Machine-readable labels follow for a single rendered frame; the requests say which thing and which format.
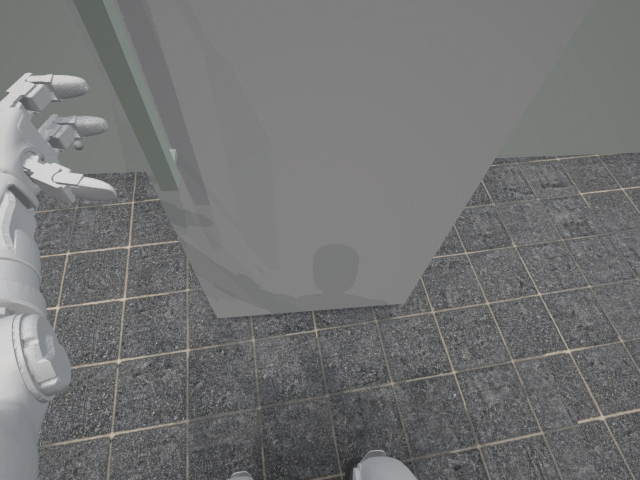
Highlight robot left forearm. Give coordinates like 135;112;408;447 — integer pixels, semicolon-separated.
0;172;47;319

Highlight left robot shin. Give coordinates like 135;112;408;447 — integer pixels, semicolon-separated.
231;471;253;479

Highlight handle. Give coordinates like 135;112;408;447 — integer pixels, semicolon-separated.
73;0;180;191

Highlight robot right thigh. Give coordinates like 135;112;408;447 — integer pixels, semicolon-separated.
353;456;417;480

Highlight robot left upper arm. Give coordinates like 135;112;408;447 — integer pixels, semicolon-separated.
0;313;71;480

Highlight robot left hand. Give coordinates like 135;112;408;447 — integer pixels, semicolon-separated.
0;73;117;204

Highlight fridge door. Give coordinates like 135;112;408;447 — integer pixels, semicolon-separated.
64;0;595;318

